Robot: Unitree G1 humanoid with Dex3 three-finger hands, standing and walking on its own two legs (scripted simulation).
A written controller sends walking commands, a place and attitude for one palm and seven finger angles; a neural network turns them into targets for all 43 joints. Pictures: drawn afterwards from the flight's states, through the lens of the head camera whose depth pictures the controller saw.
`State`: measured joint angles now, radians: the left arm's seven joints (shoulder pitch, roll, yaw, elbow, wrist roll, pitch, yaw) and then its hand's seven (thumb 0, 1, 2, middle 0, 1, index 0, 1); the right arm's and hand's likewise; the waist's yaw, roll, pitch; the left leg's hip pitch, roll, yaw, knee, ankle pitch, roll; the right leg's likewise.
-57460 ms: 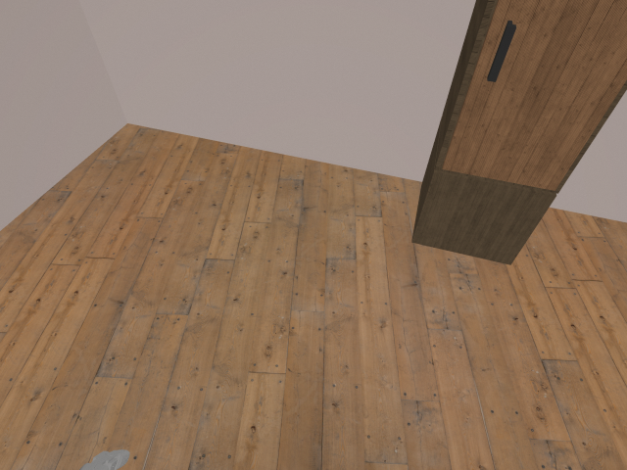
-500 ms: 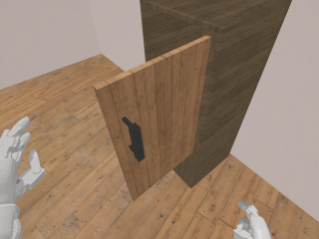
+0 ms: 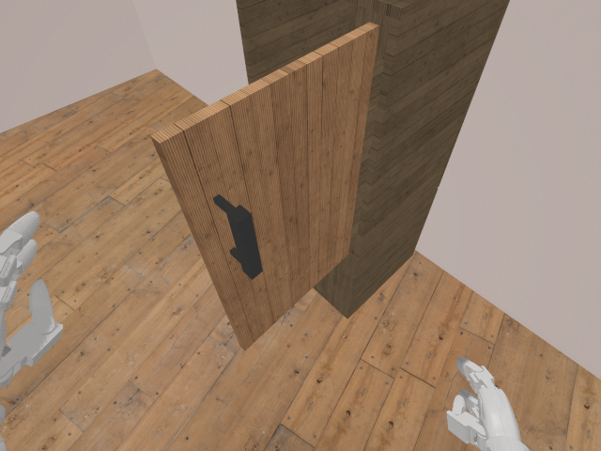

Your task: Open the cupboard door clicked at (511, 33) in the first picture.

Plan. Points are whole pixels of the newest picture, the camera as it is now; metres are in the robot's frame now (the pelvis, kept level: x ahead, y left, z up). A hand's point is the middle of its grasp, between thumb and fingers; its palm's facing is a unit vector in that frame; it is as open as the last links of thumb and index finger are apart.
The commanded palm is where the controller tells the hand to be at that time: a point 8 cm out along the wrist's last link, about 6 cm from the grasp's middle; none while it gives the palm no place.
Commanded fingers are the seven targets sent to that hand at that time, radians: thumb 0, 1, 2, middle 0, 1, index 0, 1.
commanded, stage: step back with the hand held close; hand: left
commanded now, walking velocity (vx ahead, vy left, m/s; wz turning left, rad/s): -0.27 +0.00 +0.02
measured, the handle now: (237, 237) +0.38 +0.12 +0.06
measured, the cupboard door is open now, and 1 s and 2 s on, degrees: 92 92 92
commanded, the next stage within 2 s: stop stepping back and stand still in 1.14 s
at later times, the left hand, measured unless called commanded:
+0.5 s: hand out of the picture +0.12 +0.27 +0.16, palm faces +0.43 -0.77 -0.46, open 7.4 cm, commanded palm +0.05 +0.31 +0.17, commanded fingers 0.00 0.90 0.90 -0.20 -0.30 -0.20 -0.30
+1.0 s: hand out of the picture +0.05 +0.26 +0.17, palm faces +0.34 -0.78 -0.53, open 7.4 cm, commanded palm -0.02 +0.30 +0.17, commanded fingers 0.00 0.90 0.90 -0.20 -0.30 -0.20 -0.30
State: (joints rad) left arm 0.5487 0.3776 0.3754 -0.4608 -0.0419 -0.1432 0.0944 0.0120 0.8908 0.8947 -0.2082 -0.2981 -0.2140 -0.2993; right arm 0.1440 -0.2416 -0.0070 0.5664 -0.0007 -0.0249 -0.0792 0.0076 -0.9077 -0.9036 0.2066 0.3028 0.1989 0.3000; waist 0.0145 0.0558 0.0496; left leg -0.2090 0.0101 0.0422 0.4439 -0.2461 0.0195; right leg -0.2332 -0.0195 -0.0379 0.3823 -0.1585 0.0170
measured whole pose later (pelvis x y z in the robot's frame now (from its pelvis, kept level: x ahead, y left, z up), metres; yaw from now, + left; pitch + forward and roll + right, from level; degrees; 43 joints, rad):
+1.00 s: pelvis -0.16 +0.00 +0.00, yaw -1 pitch +1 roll -2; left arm 0.55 0.52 0.47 -0.56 -0.05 -0.22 0.11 0.01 0.88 0.89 -0.22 -0.30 -0.22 -0.30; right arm 0.11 -0.20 -0.01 0.58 -0.01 -0.09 -0.08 0.01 -0.91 -0.90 0.21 0.30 0.20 0.30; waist 0.01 -0.03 0.05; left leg -0.37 -0.01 0.02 0.43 -0.08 0.05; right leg -0.32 0.06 0.03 0.69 -0.42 0.01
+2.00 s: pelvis -0.36 -0.01 +0.00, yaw +2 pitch +1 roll +3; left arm 0.51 0.35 0.38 -0.33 -0.02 -0.21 0.14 0.01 0.89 0.89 -0.21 -0.30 -0.22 -0.30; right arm 0.29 -0.26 -0.02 0.69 -0.01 -0.13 -0.10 0.01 -0.91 -0.90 0.21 0.30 0.20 0.30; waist 0.01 -0.01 -0.08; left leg -0.37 0.04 0.07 0.68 -0.27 0.03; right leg -0.20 0.00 -0.11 0.40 -0.22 -0.08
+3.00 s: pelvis -0.40 +0.04 +0.00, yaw +0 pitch -1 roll -1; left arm 0.54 0.36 0.39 -0.44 -0.03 -0.19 0.15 0.01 0.89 0.89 -0.21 -0.30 -0.22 -0.30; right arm 0.23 -0.22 0.01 0.61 -0.01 -0.11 -0.08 0.01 -0.91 -0.90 0.21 0.30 0.20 0.30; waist 0.00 0.02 0.01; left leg -0.24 0.02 0.10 0.45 -0.20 0.04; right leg -0.23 -0.01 -0.08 0.41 -0.17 -0.01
